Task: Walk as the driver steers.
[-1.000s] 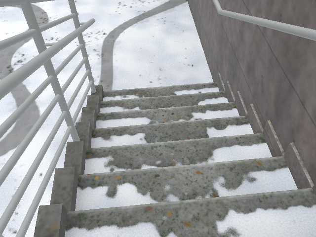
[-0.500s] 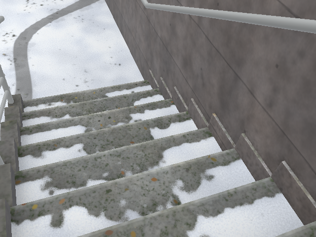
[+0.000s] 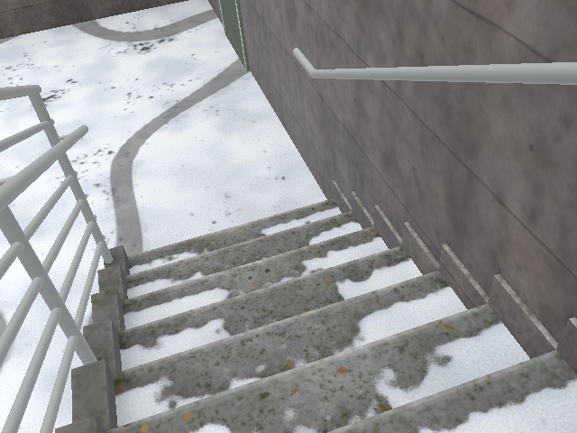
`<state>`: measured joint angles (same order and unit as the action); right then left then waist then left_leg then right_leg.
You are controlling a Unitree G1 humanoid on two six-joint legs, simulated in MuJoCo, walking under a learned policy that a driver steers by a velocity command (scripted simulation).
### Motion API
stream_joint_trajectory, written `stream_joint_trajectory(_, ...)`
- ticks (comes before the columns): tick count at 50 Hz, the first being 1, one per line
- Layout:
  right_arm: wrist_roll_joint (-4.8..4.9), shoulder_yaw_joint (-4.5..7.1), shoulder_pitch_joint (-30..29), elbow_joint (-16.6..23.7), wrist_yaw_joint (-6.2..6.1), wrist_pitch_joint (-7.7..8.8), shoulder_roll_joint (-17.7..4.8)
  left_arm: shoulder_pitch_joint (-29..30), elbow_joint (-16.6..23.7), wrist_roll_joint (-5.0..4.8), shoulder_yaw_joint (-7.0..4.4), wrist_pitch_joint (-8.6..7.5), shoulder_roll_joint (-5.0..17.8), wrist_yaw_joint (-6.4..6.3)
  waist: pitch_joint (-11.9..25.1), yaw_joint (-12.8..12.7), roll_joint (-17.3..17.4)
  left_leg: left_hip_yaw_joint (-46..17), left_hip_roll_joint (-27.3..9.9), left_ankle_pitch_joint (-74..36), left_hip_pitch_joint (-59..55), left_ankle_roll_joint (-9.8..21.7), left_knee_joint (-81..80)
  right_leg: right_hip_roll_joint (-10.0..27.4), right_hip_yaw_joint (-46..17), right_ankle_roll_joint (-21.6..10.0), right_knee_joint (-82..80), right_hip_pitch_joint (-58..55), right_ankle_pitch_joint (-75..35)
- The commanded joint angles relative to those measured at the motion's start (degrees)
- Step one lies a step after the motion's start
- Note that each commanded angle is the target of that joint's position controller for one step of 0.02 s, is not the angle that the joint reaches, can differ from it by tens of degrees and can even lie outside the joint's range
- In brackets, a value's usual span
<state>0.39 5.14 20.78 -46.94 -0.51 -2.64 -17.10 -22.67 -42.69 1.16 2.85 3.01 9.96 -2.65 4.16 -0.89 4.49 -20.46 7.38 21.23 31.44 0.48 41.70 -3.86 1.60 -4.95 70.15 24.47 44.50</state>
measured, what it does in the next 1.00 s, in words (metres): steps on the spot, turning left: left foot 0.15 m lower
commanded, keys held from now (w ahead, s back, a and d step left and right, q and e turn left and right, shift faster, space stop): no key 0.04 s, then q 0.90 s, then no key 0.06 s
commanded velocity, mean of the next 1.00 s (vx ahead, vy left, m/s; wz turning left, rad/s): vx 0.00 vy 0.00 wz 0.42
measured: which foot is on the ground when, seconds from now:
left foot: up 0.00-0.60, down 0.62-1.00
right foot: down 0.00-0.60, up 0.62-1.00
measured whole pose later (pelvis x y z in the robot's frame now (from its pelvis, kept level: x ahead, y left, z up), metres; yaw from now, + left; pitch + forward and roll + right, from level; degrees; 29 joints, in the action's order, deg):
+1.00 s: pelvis +0.05 +0.06 -0.06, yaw +27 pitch +1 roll -3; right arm -0.8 -0.6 20.3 -43.6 -3.5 -1.7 -10.4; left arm -0.7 -33.3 3.0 -0.1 7.2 11.2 -1.8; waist -1.4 3.9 -6.1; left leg -9.7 6.5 12.9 24.7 3.0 37.9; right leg -4.1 -1.8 5.8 107.2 61.5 17.6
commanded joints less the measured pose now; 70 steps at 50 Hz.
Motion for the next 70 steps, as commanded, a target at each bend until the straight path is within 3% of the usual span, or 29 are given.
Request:
stream_joint_trajectory(1, -1.35, 0.95, 3.5, 0.99, -0.12, -1.35, -0.02, 8.63, 1.41, 0.17, -1.91, -1.7, 4.94, 1.29, -8.29, 7.5, -11.96, 4.0, 5.2, -9.56, 5.49, -0.74, 27.72, 11.21, -23.44, -4.1, -30.69, 13.73, -40.58)
stream_joint_trajectory(4, -1.37, 0.43, 3.07, 1.06, 0.25, -2.22, 0.33, 11.88, 1.03, -0.64, -2.66, -1.72, 5.86, 1.98, -7.63, 9.13, -8.81, 8.81, 4.04, -14.76, 4.58, -0.7, 40.66, 10.83, -18.79, -3.38, -34.92, 16.04, -30.91)
stream_joint_trajectory(10, -4.74, 0.43, -9.26, 5.18, -0.67, -0.58, -0.74, -9.75, -5.97, -0.13, -4.63, -3.21, 9.49, -0.24, -4.93, -2.37, -9.23, 11.76, 0.27, -18.17, 20.22, -0.49, 33.22, 12.08, -12.43, -5.37, -26.89, -15.52, -52.55)
stream_joint_trajectory(15, -3.53, 0.78, -12.81, 5.82, -1.03, 1.14, 0.03, -14.4, -6.81, 0.82, -5.48, -4.52, 9.78, -0.73, -2.15, -5.13, -12.52, 10.72, -4.01, -11.34, 26.57, -1.32, 28.93, 17.37, -16.59, -6.43, -25.23, -26.88, -68.41)
stream_joint_trajectory(20, -3.09, 0.39, -17.36, 6.32, 0.31, -0.19, 1.79, -11.61, -6.66, 0.26, -5.66, -5.49, 9.77, 0.31, -5.57, -3.23, -9.59, 12.41, -7.03, -13.21, 23.14, -0.2, 29.4, 21.37, -18.71, -11.01, -24.31, -16.69, -64.31)
stream_joint_trajectory(24, -0.14, -1.35, -20.57, 7.0, 3.32, 0.45, 5.02, -3.6, -4.18, 0.25, -5.61, -3.54, 9.36, -0.05, -8.14, -1.22, -4.19, 19.96, -8.16, -36.41, -1.37, 1.32, 0.4, 19.03, -9.94, -4.97, -26.42, 3.08, -23.28)
stream_joint_trajectory(26, 0.65, -0.87, -23.0, 7.58, 3.72, -1.39, 2.63, -2.85, -4.28, 0.22, -6.32, -2.88, 11.33, -0.87, -12.05, -3.15, -9.07, 22.0, -8.52, -27.62, -8.67, 1.51, -6.3, 19.22, -8.9, -4.13, -30.28, 5.81, -14.88)
stream_joint_trajectory(28, 0.72, 0.04, -17.55, 5.72, 2.34, -0.71, 0.37, -2.46, -4.32, 1.23, -7.08, -1.59, 11.25, -1.55, -11.94, -1.16, -6.64, 21.3, -10.76, -25.57, -13.31, 3.51, -14.04, 19.25, -7.65, -4.63, -21.69, 2.76, -16.39)
stream_joint_trajectory(30, -0.89, 1.01, -1.7, 0.13, 0.86, 0.79, -1.05, -0.55, -4.28, 2.05, -6.88, -1.65, 10.28, -0.27, -2.88, 4.75, -0.34, 25.49, -7.1, -24.21, -30.75, 4.12, -18.72, 11.81, 2.32, -3.09, 2.34, 1.89, -22.05)
stream_joint_trajectory(31, -1.22, 1.29, 2.38, -0.95, 0.51, 1.64, -3.51, -1.43, -4.33, 2.58, -6.18, -2.35, 6.64, 0.89, -0.44, 5.21, 5.51, 20.32, -10.19, -32.1, -40.07, 3.91, -11.58, 6.44, 7.2, -1.4, 22.98, 13.86, -1.79)
stream_joint_trajectory(32, -1.8, 0.93, 2.73, 0.37, 2.46, 2.47, -8.53, -2.36, -2.66, 1.1, -5.49, -2.88, 3.25, 1.65, 3.01, 2.27, 6.04, 4.93, -20.04, -61.37, -41.97, 8.07, 0.64, 2.93, 6.21, 1.33, 49.29, 26.98, 9.6)
stream_joint_trajectory(33, 0.5, 2.57, 5.82, 0.11, 3.56, 2.39, -12.49, 1.61, 2.83, -0.43, -5.92, -3.53, 6.69, 2.18, 10.97, 5.61, 3.11, -16.11, -31.01, -62.82, -45.7, 19.26, -12.98, 0.5, 0.69, 3.1, 54.5, 34.92, 7.89)
stream_joint_trajectory(34, 1.49, 2.69, 4.27, 0.16, 2.4, 2.57, -13.59, 7.19, 6.46, 0.75, -4.87, -3.7, 5.37, 1.02, 7.12, 3.97, 4.31, -22.11, -34.11, -39.21, -44.68, 22.93, -20.94, 2.07, -1.03, 4.4, 55.02, 45.24, 0.8)
stream_joint_trajectory(36, 0.59, -0.32, -7.11, 2.95, 0.55, 1.7, -6.37, 12.8, 6.54, 2.88, -4.72, -2.23, 8.06, -0.04, 0.03, 1.21, -0.01, -9.74, -26.93, -15.27, -30.75, 17.88, -21.79, 5.35, -4.07, 5.65, 49.96, 42.84, -15.27)
stream_joint_trajectory(38, -2.31, -2.2, -9.53, 4.76, 0.58, 1.47, -3.5, 12.34, 6.08, 1.8, -4.78, 0.89, 6.98, -0.58, -2.87, -1.17, 1.06, -3.54, -21.47, -24.63, -14.63, 14.43, -19.19, 4.24, -2.8, 5.18, 47.28, 35.51, -22.73)
stream_joint_trajectory(39, -1.04, -2.56, -6.4, 4.15, 0.54, 1.63, -3.88, 11.19, 5.84, 3.77, -4.38, 2.47, 5.39, -0.19, -2.45, -1.89, -3.92, -4.17, -21.14, -27.25, -12.84, 13.29, -18.18, 3.65, -2.22, 5.19, 49.43, 34.81, -20.93)
stream_joint_trajectory(40, -0.67, -3.53, -6.62, 3.35, 0.18, 2.29, -3.57, 10.36, 6.32, 3.17, -4.36, 2.98, 4.79, -0.17, -2.01, -3.52, -6.16, -1.58, -17.39, -24.63, -9.45, 10.51, -16.23, 3.2, -3.87, 6.54, 47.86, 34.5, -27.93)
stream_joint_trajectory(45, -0.19, -3.92, -1.86, 4.49, -2.23, 2.54, -3.46, 23.44, 12.22, 2.51, -3.18, 4.02, 2.56, 0.31, -4.79, 1.89, -0.26, -5.98, -12.54, 1.89, -10.19, 8.85, -18.67, 0.89, -2.59, 9.9, 42.28, 44.74, -29.64)
stream_joint_trajectory(48, -1.34, -2.86, 4.15, 5.26, -2.99, 1.55, -3.52, 27.13, 15.23, 2.33, -2.69, 2.7, 1.49, 1.12, -2.15, 5.58, 1.43, -11.07, -14.11, -0.6, -22.97, 10.23, -18.05, -0.27, -3.31, 11.06, 37.05, 51.69, -26.68)
stream_joint_trajectory(50, -1.61, -3.58, 2.82, 6.73, -4.63, 0.55, -2.05, 26.71, 16.86, 0.77, -2.46, 3.72, 1.29, 1.1, -0.34, 5.13, 7.12, -9.15, -12.92, -5.36, -24.13, 11.77, -17.09, -1.12, -3.91, 11.86, 36.99, 47.85, -26.75)
stream_joint_trajectory(55, -1.61, -2.15, 3.3, 8.75, -4.83, 1.59, -4.63, 30.3, 19.58, 2.56, -2.22, 3.75, 2.87, 0.52, 0.29, 5.81, -0.22, -11.62, -15.56, -8.92, -26.63, 14.73, -17.26, -1.14, -6.19, 12.01, 36.02, 43.51, -24.71)
stream_joint_trajectory(59, -2.02, -2.29, -0.35, 10.76, -3.89, 2.5, -3.18, 33.43, 20.78, 1.44, -1.89, 3.58, 3.18, 1.68, -2.4, 5.4, 0.18, -11.53, -15.44, -5.77, -20.74, 16.02, -20.69, 1.94, -6.73, 10.42, 20.18, 31.21, -27.4)
stream_joint_trajectory(61, -1.75, -1.66, -0.72, 10.79, -4.28, 2.71, -3.77, 32.58, 20.68, 0.36, -0.8, 3.34, 2.02, 2.25, -2.38, 6.0, -0.04, -8.51, -13.92, -2.5, -19.2, 13.72, -23.24, 3.34, -5.77, 8.9, 2.67, 21.69, -26.78)
stream_joint_trajectory(63, -1.22, -1.1, -2.33, 10.51, -2.7, 2.47, -4.86, 26.37, 19.19, -1.52, -0.9, 2.7, 1.99, 2.81, -1.3, 4.84, 6.71, -5.17, -12.11, 1.32, -11.76, 12.48, -25.68, 3.38, -4.97, 5.95, -15.86, 1.84, -22.87)
stream_joint_trajectory(65, -1.34, -0.97, -3.08, 10.99, -1.46, 0.64, -4.8, 16.8, 15.66, -1.36, -1.4, 2.18, 2.49, 3.09, -2.01, 2.02, 6.91, -5.29, -12.73, 8.78, -3.7, 10.95, -25.54, 3.36, -3.81, 2.39, -33.78, -16.36, -30.0)
stream_joint_trajectory(67, -2.08, -1.22, 4.89, 8.55, -1.11, -0.2, -1.56, 9.95, 13.0, -1.77, -2.32, 0.43, 4.91, 2.75, -4.73, 0.24, -4.21, 0.65, -7.64, 13.62, 5.37, 6.71, -13.34, 5.97, -7.18, 1.78, -43.2, -29.25, -22.35)
stream_joint_trajectory(68, -2.65, -2.47, 2.24, 9.86, -0.5, -0.64, 3.24, 2.85, 13.07, -2.47, -0.43, -1.23, 3.57, 3.23, -3.67, -1.92, -8.87, 7.4, -5.63, 18.69, 12.61, 2.94, 1.56, 15.16, -19.84, 2.26, -44.2, -30.65, -9.99)
stream_joint_trajectory(69, -0.68, -1.61, -5.63, 14.29, -0.03, 0.05, -0.43, -3.76, 10.29, -1.49, -1.53, -2.26, 8.81, 2.98, -10.36, -6.04, -18.08, 8.06, 1.24, 18.05, 25.95, -0.37, -2.31, 22.78, -42.1, 0.96, -55.52, -29.11, -13.64)
stream_joint_trajectory(70, -1.24, -0.2, -11.27, 13.55, -0.5, 1.15, -4.81, -5.1, 7.45, -0.46, -2.41, -2.62, 8.96, 1.9, -15.4, -7.46, -15.46, 4.44, -2.36, 9.57, 25.69, -1.75, -3.5, 19.58, -43.53, 3.75, -59.66, -23.59, -2.41)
